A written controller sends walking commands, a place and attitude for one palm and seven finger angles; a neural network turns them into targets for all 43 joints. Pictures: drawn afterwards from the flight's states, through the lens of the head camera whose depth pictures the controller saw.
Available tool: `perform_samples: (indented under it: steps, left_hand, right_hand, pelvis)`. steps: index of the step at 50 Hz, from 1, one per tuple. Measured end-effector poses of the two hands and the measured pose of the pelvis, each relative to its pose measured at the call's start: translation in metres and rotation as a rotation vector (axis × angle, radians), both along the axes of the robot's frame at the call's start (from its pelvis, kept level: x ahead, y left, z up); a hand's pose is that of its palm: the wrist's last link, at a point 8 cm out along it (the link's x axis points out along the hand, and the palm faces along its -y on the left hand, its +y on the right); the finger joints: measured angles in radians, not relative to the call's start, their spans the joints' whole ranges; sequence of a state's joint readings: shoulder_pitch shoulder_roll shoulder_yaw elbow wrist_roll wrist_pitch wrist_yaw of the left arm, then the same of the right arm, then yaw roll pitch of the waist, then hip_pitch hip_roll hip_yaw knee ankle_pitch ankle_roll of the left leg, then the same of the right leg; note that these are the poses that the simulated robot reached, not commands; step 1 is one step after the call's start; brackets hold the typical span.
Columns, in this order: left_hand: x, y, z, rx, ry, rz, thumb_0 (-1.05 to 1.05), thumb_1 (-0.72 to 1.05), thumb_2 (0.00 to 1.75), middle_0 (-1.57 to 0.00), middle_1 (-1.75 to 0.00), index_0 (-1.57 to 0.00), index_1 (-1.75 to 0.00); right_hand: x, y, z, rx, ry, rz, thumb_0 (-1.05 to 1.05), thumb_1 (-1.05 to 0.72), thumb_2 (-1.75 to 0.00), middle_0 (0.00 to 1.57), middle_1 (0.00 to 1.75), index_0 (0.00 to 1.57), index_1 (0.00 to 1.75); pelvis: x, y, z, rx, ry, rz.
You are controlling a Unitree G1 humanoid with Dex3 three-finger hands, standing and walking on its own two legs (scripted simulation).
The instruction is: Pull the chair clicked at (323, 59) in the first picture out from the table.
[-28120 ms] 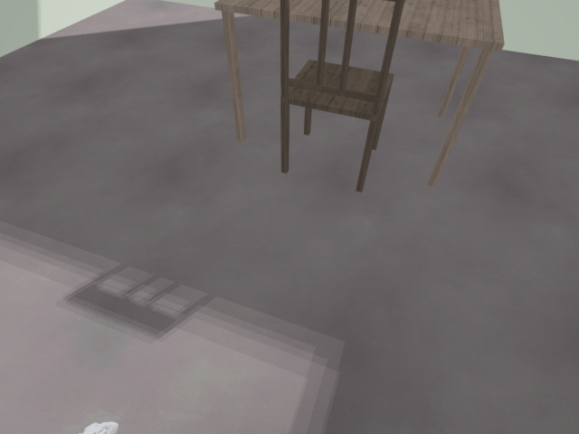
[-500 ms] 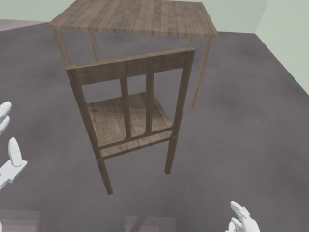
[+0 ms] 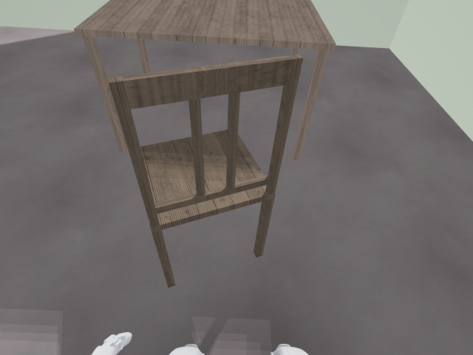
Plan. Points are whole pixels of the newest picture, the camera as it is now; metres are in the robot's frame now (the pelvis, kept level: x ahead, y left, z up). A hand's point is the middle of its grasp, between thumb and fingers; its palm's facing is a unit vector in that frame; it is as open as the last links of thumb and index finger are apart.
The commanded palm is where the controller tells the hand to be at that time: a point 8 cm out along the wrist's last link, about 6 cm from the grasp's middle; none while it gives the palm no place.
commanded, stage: let the arm hang, fingers relaxed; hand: left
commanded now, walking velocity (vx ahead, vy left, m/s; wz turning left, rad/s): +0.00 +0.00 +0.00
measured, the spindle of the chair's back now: (198, 153) +0.63 +0.11 -0.04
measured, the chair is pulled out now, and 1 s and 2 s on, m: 0.62 0.62 0.62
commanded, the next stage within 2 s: look to check the result in 0.86 s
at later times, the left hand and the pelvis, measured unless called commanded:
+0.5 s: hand out of the picture -0.09 +0.13 -0.14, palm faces +0.09 -0.98 -0.20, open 7.3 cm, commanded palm none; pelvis -0.04 -0.03 +0.03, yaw +2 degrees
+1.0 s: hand out of the picture -0.06 +0.14 -0.13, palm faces +0.03 -0.98 -0.21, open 7.3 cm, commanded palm none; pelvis -0.06 -0.03 +0.04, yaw +1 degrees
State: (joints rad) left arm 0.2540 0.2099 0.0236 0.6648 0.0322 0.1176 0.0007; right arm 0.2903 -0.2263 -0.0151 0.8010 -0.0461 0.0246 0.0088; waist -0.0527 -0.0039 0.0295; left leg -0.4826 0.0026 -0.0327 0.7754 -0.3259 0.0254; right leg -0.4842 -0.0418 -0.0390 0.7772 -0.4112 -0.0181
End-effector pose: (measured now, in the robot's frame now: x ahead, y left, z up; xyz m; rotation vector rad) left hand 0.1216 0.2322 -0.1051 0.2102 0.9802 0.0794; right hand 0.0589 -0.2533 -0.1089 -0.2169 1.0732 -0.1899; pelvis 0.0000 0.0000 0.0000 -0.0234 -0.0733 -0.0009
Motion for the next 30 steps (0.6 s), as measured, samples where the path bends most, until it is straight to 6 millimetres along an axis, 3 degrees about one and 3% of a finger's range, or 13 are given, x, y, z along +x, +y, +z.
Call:
perform_samples:
  steps: [2,6,12,15,20,28,30]
  left_hand:
    - [-0.035,-0.018,-0.026,-0.061,0.136,0.012,0.01,0.92,0.9,-0.2,-0.3,-0.2,-0.3]
    - [-0.107,-0.014,-0.034,-0.055,0.277,0.114,-0.01,0.98,0.9,-0.2,-0.3,-0.21,-0.3]
    - [-0.232,-0.021,-0.01,0.013,0.552,0.208,-0.01,0.95,0.9,-0.2,-0.3,-0.2,-0.3]
    - [-0.262,-0.03,0.007,0.019,0.644,0.22,0.0,0.93,0.9,-0.2,-0.3,-0.2,-0.3]
    - [-0.256,-0.039,0.012,0.008,0.611,0.228,0.01,0.92,0.9,-0.2,-0.3,-0.2,-0.3]
    - [-0.195,-0.055,-0.001,-0.044,0.402,0.189,0.01,0.91,0.9,-0.2,-0.3,-0.2,-0.3]
    - [-0.189,-0.05,-0.001,-0.022,0.395,0.171,0.03,0.94,0.9,-0.2,-0.3,-0.2,-0.3]
  right_hand:
    - [-0.037,0.003,-0.006,0.0,0.101,-0.037,0.0,-0.91,-0.9,0.2,0.3,0.2,0.3]
    - [-0.092,0.005,-0.01,0.025,0.324,-0.051,0.0,-0.91,-0.89,0.2,0.3,0.2,0.3]
    - [-0.113,-0.001,-0.014,0.072,0.387,-0.079,0.01,-0.91,-0.89,0.2,0.3,0.2,0.3]
    - [-0.115,0.0,-0.006,0.096,0.365,-0.084,0.0,-0.91,-0.9,0.2,0.3,0.2,0.3]
    - [-0.117,0.008,-0.004,0.12,0.344,-0.067,0.0,-0.91,-0.9,0.2,0.3,0.2,0.3]
    - [-0.115,0.021,-0.008,0.124,0.339,-0.006,0.01,-0.93,-0.9,0.2,0.3,0.2,0.3]
    - [-0.117,0.019,-0.007,0.125,0.322,-0.016,0.02,-0.93,-0.9,0.2,0.3,0.2,0.3]
  pelvis:
    - [-0.004,-0.002,-0.001,-0.008,0.012,0.003]
    - [-0.012,-0.014,0.005,-0.002,0.037,0.022]
    - [-0.027,-0.026,0.016,0.019,0.04,0.044]
    - [-0.029,-0.027,0.027,0.025,0.054,0.039]
    - [-0.032,-0.029,0.032,0.037,0.083,0.025]
    - [-0.05,-0.028,0.035,0.032,0.049,0.031]
    - [-0.053,-0.029,0.035,0.033,0.04,0.025]
